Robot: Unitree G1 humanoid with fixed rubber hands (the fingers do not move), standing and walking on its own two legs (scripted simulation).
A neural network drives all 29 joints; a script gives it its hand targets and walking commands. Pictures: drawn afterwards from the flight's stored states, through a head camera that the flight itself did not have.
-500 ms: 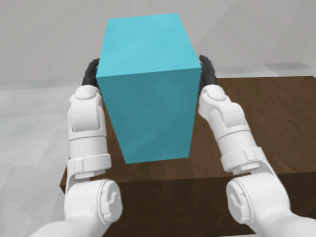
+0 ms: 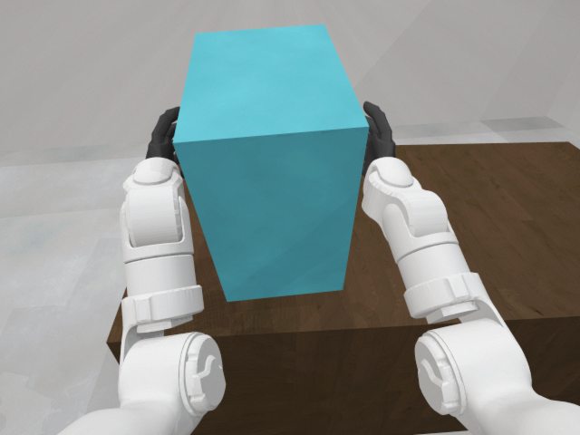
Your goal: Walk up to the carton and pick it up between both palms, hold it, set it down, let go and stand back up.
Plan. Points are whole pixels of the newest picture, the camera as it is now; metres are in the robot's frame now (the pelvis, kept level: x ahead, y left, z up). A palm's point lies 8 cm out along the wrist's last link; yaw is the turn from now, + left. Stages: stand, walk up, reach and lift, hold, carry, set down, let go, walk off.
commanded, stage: hold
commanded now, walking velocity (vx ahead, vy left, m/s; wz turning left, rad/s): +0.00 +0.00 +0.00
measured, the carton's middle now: (273, 169) +0.42 +0.01 +0.20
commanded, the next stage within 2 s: none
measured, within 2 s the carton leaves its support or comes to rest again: neither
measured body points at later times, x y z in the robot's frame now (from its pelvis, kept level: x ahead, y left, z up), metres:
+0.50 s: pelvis -0.01 +0.00 +0.00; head -0.07 +0.02 +0.44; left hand +0.38 +0.14 +0.25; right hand +0.37 -0.13 +0.24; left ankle +0.03 +0.13 -0.75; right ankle +0.01 -0.11 -0.75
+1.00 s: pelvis +0.00 +0.00 +0.00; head -0.07 +0.02 +0.44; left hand +0.37 +0.15 +0.25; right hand +0.37 -0.13 +0.25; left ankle +0.03 +0.13 -0.75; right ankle +0.01 -0.11 -0.75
